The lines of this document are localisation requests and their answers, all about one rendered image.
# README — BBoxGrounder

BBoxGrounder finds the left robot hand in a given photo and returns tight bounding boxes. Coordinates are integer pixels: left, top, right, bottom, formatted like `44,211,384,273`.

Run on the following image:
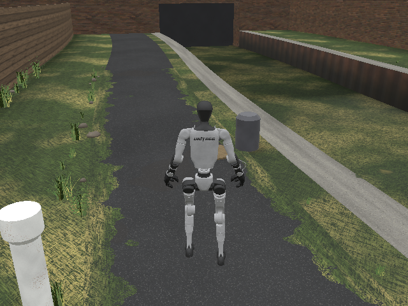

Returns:
164,174,179,188

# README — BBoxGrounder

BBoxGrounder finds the left robot forearm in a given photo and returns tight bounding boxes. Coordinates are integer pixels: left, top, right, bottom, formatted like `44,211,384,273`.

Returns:
166,153,180,177

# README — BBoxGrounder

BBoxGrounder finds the right robot shin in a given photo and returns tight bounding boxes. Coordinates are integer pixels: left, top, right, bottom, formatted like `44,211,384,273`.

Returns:
216,214,225,257

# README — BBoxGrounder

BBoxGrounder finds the right robot forearm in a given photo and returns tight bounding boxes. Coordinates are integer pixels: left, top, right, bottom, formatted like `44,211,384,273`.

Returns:
230,154,244,177

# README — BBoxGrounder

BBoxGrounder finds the right robot hand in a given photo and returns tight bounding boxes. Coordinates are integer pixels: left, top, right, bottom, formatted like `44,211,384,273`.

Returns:
231,174,245,187

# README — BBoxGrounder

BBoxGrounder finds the right robot upper arm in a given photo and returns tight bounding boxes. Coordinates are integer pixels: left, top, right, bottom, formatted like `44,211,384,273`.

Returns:
218,128,237,163

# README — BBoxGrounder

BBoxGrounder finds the robot left foot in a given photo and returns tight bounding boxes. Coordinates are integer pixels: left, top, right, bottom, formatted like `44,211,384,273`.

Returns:
185,242,194,258

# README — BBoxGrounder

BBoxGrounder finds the left robot upper arm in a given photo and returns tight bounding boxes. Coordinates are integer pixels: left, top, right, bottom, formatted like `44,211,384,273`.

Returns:
173,128,191,163

